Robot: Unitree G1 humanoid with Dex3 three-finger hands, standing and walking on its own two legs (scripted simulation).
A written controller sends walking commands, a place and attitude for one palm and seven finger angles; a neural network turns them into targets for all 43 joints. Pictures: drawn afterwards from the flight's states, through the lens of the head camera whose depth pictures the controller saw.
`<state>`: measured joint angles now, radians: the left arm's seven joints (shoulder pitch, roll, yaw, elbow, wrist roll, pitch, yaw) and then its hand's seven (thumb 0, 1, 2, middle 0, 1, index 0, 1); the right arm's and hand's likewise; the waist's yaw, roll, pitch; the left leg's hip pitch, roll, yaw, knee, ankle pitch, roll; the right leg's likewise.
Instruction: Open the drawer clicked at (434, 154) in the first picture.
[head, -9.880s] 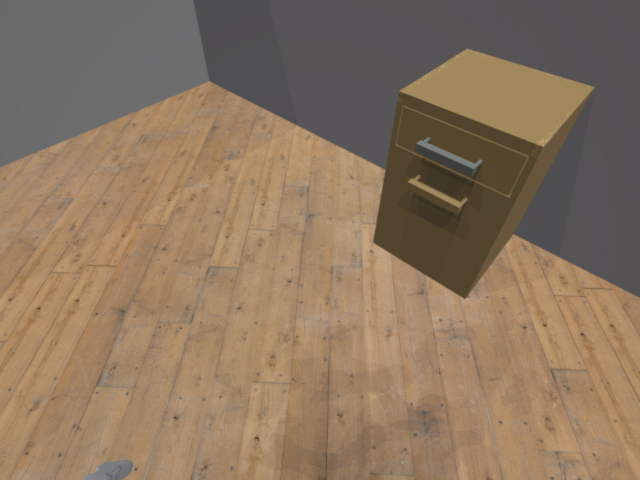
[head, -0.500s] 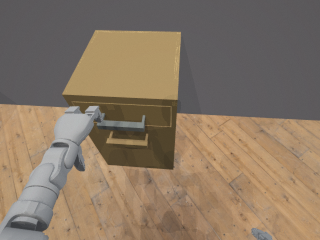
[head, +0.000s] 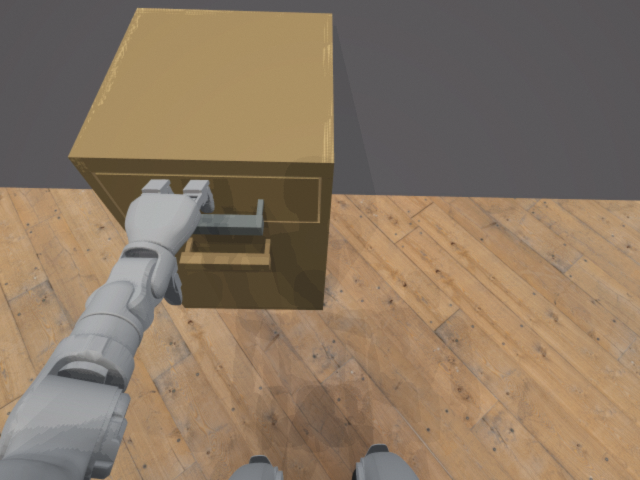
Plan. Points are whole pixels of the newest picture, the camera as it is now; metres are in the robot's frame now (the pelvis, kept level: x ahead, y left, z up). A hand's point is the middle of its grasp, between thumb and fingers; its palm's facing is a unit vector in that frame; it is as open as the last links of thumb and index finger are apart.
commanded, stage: move the hooked fingers above the handle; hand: left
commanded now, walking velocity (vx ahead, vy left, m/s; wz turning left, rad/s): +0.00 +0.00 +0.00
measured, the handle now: (213, 214) +0.57 +0.19 -0.14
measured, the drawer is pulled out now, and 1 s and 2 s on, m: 0.00 0.00 0.00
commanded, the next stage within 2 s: none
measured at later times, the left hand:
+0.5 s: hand (217, 221) +0.51 +0.16 -0.08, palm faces -0.07 -0.05 -1.00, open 13.8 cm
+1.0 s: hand (213, 222) +0.50 +0.16 -0.07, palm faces -0.12 -0.06 -0.99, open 13.8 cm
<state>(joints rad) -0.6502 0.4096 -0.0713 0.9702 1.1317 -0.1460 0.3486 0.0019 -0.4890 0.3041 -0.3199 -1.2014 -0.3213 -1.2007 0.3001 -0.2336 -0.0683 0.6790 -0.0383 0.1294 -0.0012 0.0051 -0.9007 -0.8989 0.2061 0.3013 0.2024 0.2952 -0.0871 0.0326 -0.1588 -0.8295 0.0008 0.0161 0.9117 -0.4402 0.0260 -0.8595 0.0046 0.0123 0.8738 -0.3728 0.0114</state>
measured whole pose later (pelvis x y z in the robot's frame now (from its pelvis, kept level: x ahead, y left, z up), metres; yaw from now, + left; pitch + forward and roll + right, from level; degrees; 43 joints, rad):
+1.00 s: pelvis -0.02 +0.00 -0.06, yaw +0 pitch +30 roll -3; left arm -0.99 0.49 -0.08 1.14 1.14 -0.16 0.30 0.00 -0.49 0.30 -0.32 -1.20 -0.32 -1.20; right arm 0.33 -0.25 -0.02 0.68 -0.05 0.06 -0.02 0.00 -0.90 -0.90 0.21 0.30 0.20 0.30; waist -0.20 0.04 -0.21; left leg -1.25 0.01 -0.03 1.25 -0.53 0.02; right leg -1.25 0.01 -0.04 1.17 -0.45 0.01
